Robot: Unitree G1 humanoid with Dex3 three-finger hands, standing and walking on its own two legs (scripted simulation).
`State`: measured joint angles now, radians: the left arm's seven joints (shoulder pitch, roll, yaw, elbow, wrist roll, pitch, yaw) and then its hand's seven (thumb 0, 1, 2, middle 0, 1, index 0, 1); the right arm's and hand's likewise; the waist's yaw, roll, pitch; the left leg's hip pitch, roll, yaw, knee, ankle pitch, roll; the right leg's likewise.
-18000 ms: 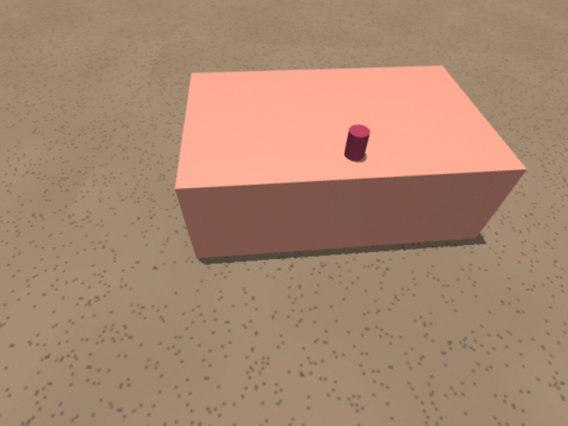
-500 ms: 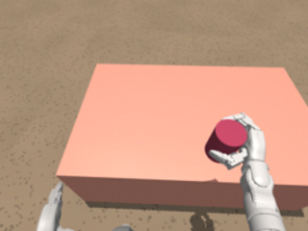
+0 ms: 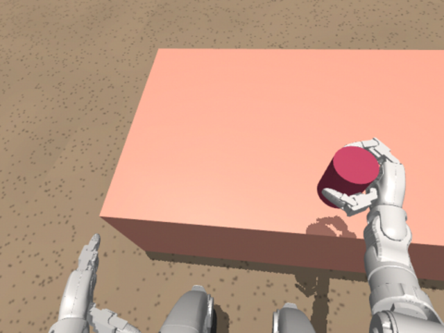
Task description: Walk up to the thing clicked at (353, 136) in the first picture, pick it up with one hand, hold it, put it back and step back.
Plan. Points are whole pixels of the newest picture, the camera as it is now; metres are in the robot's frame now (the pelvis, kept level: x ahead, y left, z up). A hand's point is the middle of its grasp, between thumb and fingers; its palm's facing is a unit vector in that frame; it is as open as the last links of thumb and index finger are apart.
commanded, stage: crouch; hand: right
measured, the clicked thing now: (344, 179) +0.40 -0.17 +0.00
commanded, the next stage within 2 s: lower in 0.86 s
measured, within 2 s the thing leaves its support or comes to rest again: neither
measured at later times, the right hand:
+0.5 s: hand (340, 166) +0.47 -0.20 -0.07, palm faces +0.14 +0.99 +0.02, open 10.6 cm
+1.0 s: hand (334, 166) +0.49 -0.19 -0.10, palm faces +0.16 +0.99 +0.02, open 10.6 cm
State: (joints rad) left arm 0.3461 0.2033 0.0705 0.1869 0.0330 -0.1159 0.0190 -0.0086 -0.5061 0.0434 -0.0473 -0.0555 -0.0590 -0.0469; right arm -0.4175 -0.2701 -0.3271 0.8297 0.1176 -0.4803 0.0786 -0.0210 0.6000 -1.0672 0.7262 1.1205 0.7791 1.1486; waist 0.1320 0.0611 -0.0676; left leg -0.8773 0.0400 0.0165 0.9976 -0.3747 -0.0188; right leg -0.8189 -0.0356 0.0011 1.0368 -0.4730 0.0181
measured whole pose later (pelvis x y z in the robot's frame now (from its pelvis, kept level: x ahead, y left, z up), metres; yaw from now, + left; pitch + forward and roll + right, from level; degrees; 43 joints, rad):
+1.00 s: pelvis -0.01 +0.00 -0.08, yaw +1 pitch +28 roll +4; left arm 0.44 0.27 0.08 -0.25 0.10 -0.08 -0.05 -0.01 -0.50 0.04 -0.06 -0.06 -0.07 -0.05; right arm -0.71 -0.49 -0.56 1.14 -0.01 -0.58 0.09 -0.02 0.59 -1.07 0.71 1.13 0.77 1.16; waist 0.31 0.03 -0.15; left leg -1.35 0.02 0.06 1.35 -0.48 -0.01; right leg -1.32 -0.06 0.07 1.45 -0.62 0.03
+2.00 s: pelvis -0.03 -0.01 -0.15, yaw +3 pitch +33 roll +6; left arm 0.47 0.34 0.16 -0.45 0.10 -0.12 -0.08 -0.01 -0.54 0.06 -0.06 -0.05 -0.06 -0.05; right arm -0.78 -0.63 -0.62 1.19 -0.06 -0.60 0.06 -0.02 0.60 -1.09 0.71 1.15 0.76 1.17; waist 0.42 0.05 -0.14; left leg -1.63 0.01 0.07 1.57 -0.51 -0.02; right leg -1.61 -0.06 0.10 1.70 -0.66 0.02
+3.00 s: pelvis -0.04 -0.01 -0.17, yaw +4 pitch +33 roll +6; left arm 0.50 0.38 0.21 -0.53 0.07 -0.15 -0.09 -0.01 -0.54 0.06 -0.07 -0.05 -0.07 -0.06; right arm -0.78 -0.67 -0.64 1.14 -0.06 -0.55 0.08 -0.02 0.55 -0.33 0.68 0.54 0.71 0.54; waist 0.44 0.06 -0.14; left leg -1.72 0.01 0.07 1.65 -0.51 -0.02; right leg -1.70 -0.06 0.10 1.78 -0.68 0.02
